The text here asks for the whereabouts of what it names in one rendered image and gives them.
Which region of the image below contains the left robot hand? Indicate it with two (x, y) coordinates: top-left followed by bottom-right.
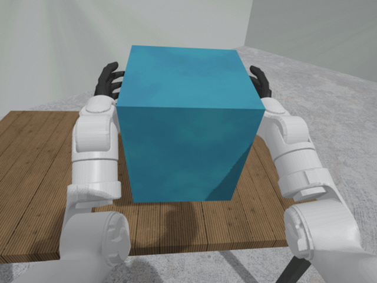
(94, 62), (125, 100)

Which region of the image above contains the table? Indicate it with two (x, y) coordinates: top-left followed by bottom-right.
(0, 111), (317, 283)

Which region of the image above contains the carton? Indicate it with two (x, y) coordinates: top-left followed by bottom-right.
(116, 45), (266, 203)

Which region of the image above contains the left robot upper arm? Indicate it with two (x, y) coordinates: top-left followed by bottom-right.
(10, 211), (131, 283)

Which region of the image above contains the left robot forearm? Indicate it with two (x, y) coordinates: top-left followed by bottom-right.
(59, 95), (121, 257)

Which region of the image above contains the right robot hand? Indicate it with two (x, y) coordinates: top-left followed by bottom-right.
(249, 65), (272, 98)

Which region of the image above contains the right robot upper arm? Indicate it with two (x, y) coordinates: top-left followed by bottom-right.
(284, 198), (377, 283)

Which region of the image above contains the right robot forearm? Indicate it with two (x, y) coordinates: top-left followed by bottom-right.
(256, 97), (361, 244)

